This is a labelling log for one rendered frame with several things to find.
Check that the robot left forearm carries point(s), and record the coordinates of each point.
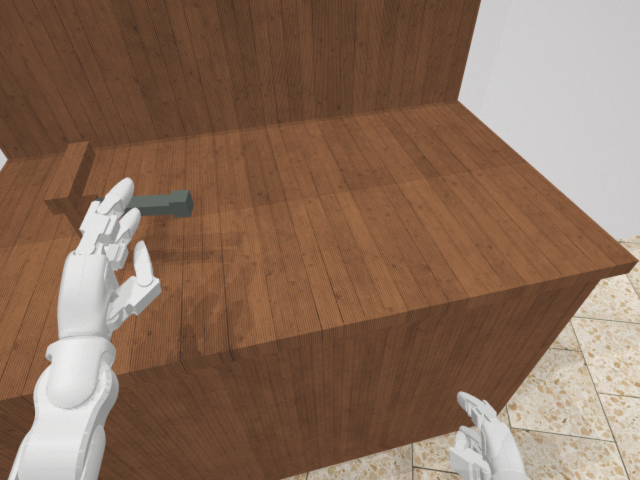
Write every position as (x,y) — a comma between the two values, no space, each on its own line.
(72,399)

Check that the left robot hand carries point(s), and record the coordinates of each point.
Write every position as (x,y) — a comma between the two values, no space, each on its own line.
(88,281)

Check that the right robot hand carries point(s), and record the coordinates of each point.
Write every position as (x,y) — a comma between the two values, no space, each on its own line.
(493,451)

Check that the counter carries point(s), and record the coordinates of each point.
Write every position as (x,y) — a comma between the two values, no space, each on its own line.
(361,247)

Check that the tap lever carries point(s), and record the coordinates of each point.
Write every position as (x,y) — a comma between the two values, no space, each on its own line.
(179,203)

